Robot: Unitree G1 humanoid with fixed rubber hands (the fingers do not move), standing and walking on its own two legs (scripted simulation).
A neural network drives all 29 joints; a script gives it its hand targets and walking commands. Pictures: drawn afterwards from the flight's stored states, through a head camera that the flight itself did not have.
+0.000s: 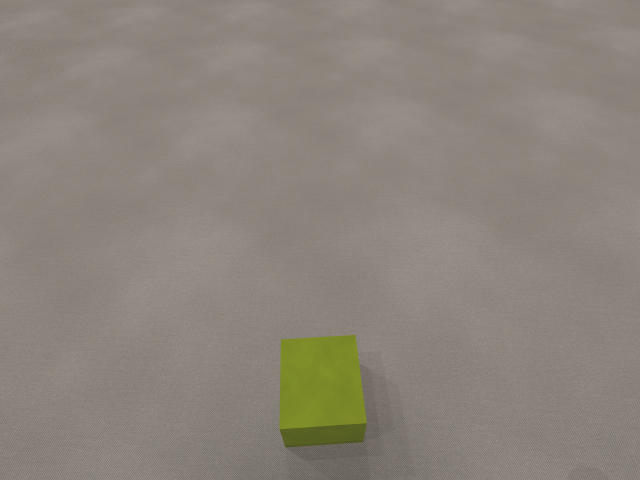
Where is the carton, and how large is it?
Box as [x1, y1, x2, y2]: [279, 335, 366, 446]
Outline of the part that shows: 355,335 281,339 279,428 285,446 362,441 366,420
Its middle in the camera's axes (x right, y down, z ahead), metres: +0.00 +0.46 +1.15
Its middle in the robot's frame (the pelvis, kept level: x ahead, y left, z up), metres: +0.49 +0.04 -0.68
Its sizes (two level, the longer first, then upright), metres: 0.254 0.228 0.176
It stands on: the floor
